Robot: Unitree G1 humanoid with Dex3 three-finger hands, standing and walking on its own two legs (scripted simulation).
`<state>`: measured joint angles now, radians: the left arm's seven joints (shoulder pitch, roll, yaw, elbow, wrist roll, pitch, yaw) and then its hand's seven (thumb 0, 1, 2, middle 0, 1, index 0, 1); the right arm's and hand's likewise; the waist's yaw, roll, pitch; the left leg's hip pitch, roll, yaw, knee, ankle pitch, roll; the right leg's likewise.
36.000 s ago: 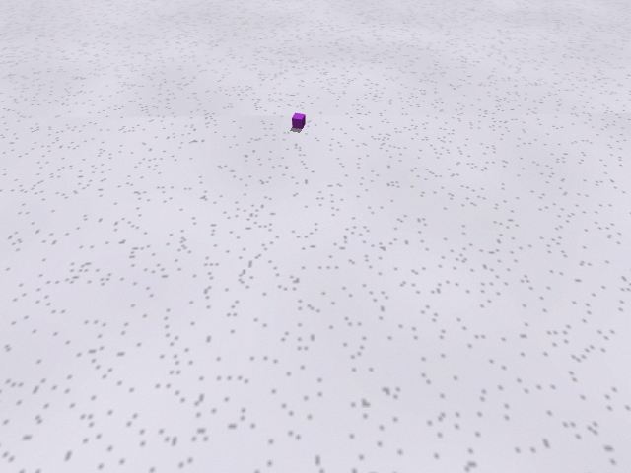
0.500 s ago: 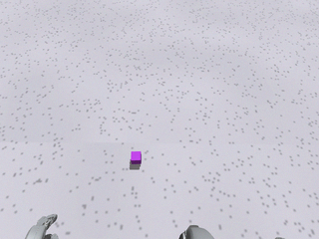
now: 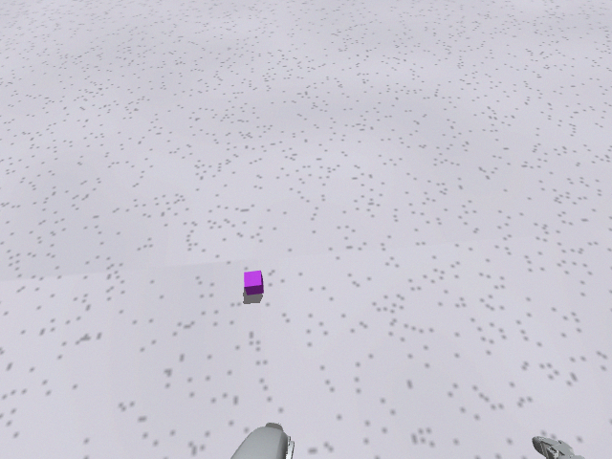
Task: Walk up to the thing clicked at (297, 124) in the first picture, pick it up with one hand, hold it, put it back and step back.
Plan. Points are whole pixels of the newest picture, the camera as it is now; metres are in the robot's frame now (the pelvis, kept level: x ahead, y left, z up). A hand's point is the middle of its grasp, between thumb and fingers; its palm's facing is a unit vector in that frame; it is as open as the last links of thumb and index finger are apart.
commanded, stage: step back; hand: left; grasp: from above
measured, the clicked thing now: (253, 282) +0.78 +0.26 -0.73
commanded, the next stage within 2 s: stand in 1.70 s
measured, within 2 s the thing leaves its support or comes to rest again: neither
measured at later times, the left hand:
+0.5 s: hand out of the picture -0.08 +0.25 -0.14, palm faces +0.05 -0.92 -0.39, open 7.4 cm
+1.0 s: hand out of the picture -0.26 +0.25 -0.14, palm faces +0.11 -0.91 -0.40, open 7.4 cm
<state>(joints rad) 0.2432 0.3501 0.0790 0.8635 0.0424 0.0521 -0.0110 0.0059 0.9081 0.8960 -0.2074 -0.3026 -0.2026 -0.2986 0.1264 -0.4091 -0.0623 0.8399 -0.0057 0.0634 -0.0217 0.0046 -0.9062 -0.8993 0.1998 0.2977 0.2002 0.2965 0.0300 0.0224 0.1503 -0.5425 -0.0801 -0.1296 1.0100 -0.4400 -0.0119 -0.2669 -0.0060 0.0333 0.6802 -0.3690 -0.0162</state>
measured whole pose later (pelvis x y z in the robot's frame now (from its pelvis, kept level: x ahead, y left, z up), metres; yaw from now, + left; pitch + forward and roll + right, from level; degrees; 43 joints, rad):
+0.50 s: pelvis -0.17 -0.02 +0.00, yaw +2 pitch -2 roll +0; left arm 0.14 0.39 0.07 0.83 0.02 0.06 0.01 0.00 0.91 0.90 -0.21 -0.30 -0.20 -0.30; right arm 0.12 -0.38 -0.03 0.83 -0.03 0.04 -0.01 0.01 -0.90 -0.90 0.20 0.30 0.20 0.30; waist 0.02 -0.01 0.16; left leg -0.37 0.05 -0.01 0.64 -0.24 -0.01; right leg -0.32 0.03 0.05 0.88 -0.50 0.01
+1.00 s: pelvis -0.28 -0.04 +0.01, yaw +5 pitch -3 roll +1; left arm 0.24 0.41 0.08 0.98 0.02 0.01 -0.02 0.01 0.91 0.90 -0.21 -0.30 -0.20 -0.30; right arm 0.22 -0.34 -0.03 1.00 -0.04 0.00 0.02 0.01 -0.90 -0.90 0.20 0.30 0.20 0.30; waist 0.01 -0.02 0.06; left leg -0.22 -0.01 -0.03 0.57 -0.30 0.01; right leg -0.32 -0.02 0.01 0.72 -0.42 -0.01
